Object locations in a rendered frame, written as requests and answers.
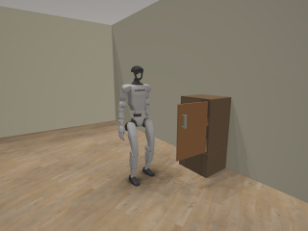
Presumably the left robot forearm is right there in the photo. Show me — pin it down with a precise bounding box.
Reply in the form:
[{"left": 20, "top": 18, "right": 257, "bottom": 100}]
[{"left": 144, "top": 104, "right": 152, "bottom": 120}]

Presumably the cupboard door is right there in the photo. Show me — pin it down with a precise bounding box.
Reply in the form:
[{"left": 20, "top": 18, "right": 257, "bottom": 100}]
[{"left": 176, "top": 101, "right": 208, "bottom": 162}]

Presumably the handle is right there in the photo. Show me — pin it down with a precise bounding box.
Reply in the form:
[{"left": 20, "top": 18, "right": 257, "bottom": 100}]
[{"left": 181, "top": 115, "right": 187, "bottom": 129}]

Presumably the left robot thigh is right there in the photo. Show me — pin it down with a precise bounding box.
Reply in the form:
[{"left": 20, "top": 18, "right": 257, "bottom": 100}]
[{"left": 143, "top": 118, "right": 155, "bottom": 153}]

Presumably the right robot forearm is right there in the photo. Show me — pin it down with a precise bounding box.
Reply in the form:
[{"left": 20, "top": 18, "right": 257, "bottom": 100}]
[{"left": 118, "top": 102, "right": 125, "bottom": 125}]

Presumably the robot right hand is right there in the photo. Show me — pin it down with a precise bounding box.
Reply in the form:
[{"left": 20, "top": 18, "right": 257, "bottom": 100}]
[{"left": 117, "top": 125, "right": 126, "bottom": 141}]

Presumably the right robot upper arm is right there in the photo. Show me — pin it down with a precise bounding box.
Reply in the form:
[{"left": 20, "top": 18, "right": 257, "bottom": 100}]
[{"left": 119, "top": 84, "right": 131, "bottom": 108}]

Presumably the humanoid robot torso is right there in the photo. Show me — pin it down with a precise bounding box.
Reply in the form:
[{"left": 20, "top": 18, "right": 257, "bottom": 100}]
[{"left": 127, "top": 83, "right": 147, "bottom": 127}]

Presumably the left robot upper arm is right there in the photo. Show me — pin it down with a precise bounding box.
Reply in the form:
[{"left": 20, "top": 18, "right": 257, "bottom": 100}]
[{"left": 144, "top": 84, "right": 151, "bottom": 106}]

